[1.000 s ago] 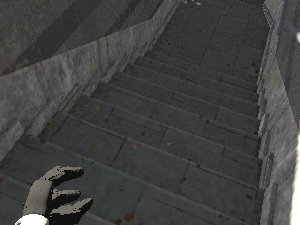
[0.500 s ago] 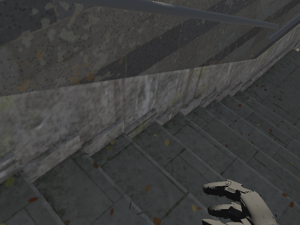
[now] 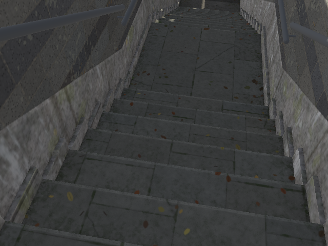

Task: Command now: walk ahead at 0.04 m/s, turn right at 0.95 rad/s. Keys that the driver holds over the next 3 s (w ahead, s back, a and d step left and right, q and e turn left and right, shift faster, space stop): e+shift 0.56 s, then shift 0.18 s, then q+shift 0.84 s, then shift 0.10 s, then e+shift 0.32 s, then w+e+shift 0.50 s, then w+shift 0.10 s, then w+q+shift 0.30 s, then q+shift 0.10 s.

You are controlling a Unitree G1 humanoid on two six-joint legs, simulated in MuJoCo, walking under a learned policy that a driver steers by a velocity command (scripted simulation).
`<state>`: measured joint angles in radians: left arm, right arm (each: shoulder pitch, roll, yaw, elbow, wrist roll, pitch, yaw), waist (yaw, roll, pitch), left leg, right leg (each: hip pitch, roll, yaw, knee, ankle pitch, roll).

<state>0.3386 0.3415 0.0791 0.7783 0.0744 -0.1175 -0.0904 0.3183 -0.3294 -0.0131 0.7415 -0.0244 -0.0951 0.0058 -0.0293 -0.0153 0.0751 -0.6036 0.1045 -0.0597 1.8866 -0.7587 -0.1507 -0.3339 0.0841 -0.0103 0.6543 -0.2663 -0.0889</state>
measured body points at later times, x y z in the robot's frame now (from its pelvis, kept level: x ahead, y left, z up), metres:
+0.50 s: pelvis +0.06 +0.06 +0.01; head +0.07 +0.06 +0.46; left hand +0.31 +0.23 -0.09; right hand +0.05 -0.26 -0.06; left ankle +0.09 +0.15 -0.72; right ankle +0.00 -0.05 -0.59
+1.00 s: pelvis +0.03 +0.02 +0.01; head +0.04 -0.01 +0.46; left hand +0.31 +0.15 -0.07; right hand -0.05 -0.27 -0.10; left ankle +0.06 +0.16 -0.61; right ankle -0.01 -0.05 -0.72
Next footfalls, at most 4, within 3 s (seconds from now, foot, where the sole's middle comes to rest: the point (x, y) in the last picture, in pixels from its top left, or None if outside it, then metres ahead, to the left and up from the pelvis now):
0.28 left None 0.13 0.13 -0.76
0.76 right None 0.02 -0.08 -0.76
1.36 left None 0.09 0.19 -0.76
1.84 right None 0.08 -0.03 -0.76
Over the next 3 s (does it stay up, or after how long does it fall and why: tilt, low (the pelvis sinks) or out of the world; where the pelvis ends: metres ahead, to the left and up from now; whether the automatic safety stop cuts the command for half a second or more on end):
stays up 0.48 -0.18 -0.16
